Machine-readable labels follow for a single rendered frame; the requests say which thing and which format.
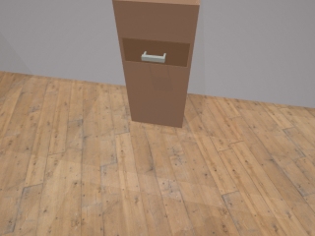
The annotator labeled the cabinet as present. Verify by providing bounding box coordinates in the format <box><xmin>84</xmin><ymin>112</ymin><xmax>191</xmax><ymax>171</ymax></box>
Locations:
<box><xmin>112</xmin><ymin>0</ymin><xmax>201</xmax><ymax>128</ymax></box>

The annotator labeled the handle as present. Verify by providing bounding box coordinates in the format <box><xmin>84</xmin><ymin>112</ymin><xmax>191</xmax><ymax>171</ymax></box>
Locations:
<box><xmin>141</xmin><ymin>51</ymin><xmax>166</xmax><ymax>63</ymax></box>

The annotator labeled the drawer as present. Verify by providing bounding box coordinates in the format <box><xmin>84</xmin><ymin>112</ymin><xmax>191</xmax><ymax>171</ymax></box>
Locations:
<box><xmin>122</xmin><ymin>37</ymin><xmax>190</xmax><ymax>67</ymax></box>

